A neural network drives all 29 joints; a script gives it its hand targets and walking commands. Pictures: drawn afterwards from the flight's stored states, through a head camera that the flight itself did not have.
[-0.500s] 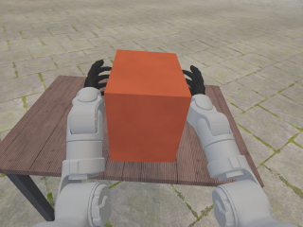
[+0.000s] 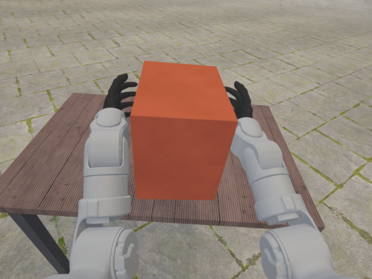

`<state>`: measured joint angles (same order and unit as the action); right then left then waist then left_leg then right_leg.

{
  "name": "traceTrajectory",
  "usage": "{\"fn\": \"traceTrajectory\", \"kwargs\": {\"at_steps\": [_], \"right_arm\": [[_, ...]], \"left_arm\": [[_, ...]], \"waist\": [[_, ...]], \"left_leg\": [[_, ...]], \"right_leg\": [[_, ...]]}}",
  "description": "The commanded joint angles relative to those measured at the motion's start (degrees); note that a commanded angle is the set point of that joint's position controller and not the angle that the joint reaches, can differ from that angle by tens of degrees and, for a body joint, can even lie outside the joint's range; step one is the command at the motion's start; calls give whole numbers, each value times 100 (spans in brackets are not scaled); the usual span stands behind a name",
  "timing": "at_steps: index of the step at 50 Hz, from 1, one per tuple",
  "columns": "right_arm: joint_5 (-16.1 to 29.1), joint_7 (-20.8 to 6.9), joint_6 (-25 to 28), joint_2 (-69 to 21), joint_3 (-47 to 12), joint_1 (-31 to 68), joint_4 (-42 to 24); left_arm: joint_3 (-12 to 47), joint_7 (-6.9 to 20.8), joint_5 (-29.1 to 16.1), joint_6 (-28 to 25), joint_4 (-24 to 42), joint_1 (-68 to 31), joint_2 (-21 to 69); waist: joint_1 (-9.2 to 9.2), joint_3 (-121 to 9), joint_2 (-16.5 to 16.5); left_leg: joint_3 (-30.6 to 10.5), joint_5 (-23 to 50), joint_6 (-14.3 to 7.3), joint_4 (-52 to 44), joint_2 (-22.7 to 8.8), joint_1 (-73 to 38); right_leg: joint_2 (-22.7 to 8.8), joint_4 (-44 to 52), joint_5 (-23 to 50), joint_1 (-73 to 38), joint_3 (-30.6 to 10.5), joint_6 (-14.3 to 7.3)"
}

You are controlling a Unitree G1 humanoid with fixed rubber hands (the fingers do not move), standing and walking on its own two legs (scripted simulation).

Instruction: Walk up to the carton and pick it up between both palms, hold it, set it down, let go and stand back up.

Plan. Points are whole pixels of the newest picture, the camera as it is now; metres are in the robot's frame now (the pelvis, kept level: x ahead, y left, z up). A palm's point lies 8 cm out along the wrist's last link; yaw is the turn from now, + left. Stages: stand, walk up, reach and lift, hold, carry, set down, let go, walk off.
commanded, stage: hold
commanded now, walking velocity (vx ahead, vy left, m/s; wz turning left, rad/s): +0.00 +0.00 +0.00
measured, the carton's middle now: (178, 128) +0.38 +0.00 +0.18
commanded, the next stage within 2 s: none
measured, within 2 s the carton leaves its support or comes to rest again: neither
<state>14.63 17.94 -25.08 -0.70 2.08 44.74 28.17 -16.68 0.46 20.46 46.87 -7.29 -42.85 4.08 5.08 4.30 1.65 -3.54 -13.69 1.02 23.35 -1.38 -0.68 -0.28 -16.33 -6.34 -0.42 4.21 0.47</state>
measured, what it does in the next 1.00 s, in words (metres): stands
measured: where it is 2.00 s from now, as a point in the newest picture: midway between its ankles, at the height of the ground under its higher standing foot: outside the picture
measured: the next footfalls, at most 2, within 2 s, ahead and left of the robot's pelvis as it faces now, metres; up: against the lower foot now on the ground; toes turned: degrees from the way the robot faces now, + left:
none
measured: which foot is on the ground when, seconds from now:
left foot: down 0.00-1.00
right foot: down 0.00-1.00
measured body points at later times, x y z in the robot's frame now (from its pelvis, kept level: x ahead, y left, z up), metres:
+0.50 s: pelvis +0.00 -0.01 +0.00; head -0.04 +0.01 +0.45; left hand +0.39 +0.13 +0.23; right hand +0.39 -0.13 +0.22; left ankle +0.01 +0.13 -0.74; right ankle +0.04 -0.13 -0.74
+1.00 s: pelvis +0.00 +0.00 +0.00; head -0.05 +0.02 +0.45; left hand +0.38 +0.14 +0.23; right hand +0.38 -0.12 +0.21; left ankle +0.01 +0.13 -0.74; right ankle +0.04 -0.13 -0.74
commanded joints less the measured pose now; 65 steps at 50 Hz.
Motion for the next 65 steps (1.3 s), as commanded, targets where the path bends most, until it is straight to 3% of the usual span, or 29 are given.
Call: {"fn": "traceTrajectory", "kwargs": {"at_steps": [1,6,8,11,14,17,22,27,28,30,35,46,65], "right_arm": [[517,-720,455,-3458,-2225,5161,-1945],[442,-709,455,-3590,-2208,5270,-1801],[463,-701,469,-3562,-2193,5279,-1793],[538,-651,483,-3601,-2308,5353,-1962],[496,-653,429,-3622,-2193,5281,-1747],[436,-674,416,-3632,-2152,5297,-1612],[578,-636,469,-3717,-2322,5515,-1930],[541,-647,380,-3593,-2194,5201,-1584],[706,-603,450,-3688,-2489,4833,-1900],[805,-529,452,-3519,-2572,4902,-2116],[585,-580,459,-3455,-2358,4818,-2065],[475,-682,550,-3457,-2351,4939,-2088],[484,-637,604,-3518,-2424,4921,-2134]], "left_arm": [[2866,740,-1042,-424,389,-4025,3534],[2788,729,-1066,-504,193,-4199,3489],[2821,733,-1066,-505,147,-4152,3541],[2790,764,-1100,-522,199,-4116,3505],[2724,771,-1083,-564,131,-4298,3446],[2567,786,-989,-570,-98,-4225,3381],[2697,746,-1135,-626,55,-4299,3487],[2597,759,-1047,-609,-37,-4243,3407],[2629,719,-940,-542,407,-3807,3592],[2777,755,-951,-429,546,-3731,3477],[2832,824,-883,-339,574,-3733,3479],[2974,746,-941,-365,559,-3734,3610],[2795,822,-854,-361,506,-3653,3459]], "waist": [[48,-2989,-458],[37,-2977,-362],[62,-3006,-485],[58,-3194,-370],[103,-3087,-402],[14,-2893,-285],[-16,-3333,-307],[36,-2991,-375],[-29,-3387,-432],[77,-3270,-426],[126,-2698,-469],[83,-2766,-531],[53,-2816,-382]], "left_leg": [[334,1795,200,-422,398,208],[370,1519,118,-442,454,329],[357,1542,155,-437,450,354],[337,1708,131,-361,488,295],[338,1457,130,-417,513,348],[361,1190,41,-527,494,481],[341,1597,75,-372,503,349],[329,1372,113,-484,483,404],[319,1886,110,-348,459,80],[313,2314,218,-176,471,-89],[369,1710,181,-415,422,154],[387,1748,178,-400,363,97],[427,1717,102,-381,432,48]], "right_leg": [[470,-46,650,-1337,141,178],[411,-31,619,-1297,107,228],[409,-62,672,-1339,100,209],[412,-87,955,-1474,83,263],[380,-60,720,-1314,86,282],[378,-26,506,-1314,83,262],[416,-107,920,-1426,82,277],[404,-60,649,-1312,77,248],[494,-143,1255,-1601,41,195],[490,-132,1551,-1597,100,248],[453,-35,867,-1389,132,214],[484,-26,571,-1250,123,138],[440,-29,982,-1426,116,210]]}}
